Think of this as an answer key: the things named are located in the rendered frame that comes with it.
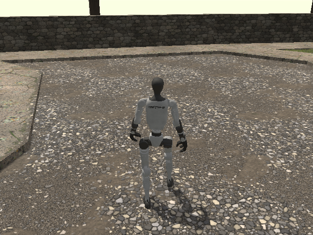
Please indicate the left robot foot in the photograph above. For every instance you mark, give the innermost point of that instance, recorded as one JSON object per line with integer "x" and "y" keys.
{"x": 147, "y": 204}

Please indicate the left robot hand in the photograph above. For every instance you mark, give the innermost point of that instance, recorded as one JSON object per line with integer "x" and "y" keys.
{"x": 132, "y": 136}

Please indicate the right robot forearm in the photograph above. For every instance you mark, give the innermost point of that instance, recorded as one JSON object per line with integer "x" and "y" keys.
{"x": 181, "y": 132}

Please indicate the robot right upper arm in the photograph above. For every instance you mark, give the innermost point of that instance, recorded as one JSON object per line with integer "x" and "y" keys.
{"x": 174, "y": 111}

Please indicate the right robot hand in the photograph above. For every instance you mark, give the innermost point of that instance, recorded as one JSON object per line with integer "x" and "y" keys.
{"x": 184, "y": 144}

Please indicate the robot left upper arm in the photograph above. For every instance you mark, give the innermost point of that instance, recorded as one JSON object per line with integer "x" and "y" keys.
{"x": 139, "y": 110}

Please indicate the right robot shin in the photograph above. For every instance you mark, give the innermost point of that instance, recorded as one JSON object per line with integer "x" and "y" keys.
{"x": 169, "y": 166}

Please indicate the left robot forearm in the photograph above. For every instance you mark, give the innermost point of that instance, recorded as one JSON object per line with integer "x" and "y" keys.
{"x": 133, "y": 127}

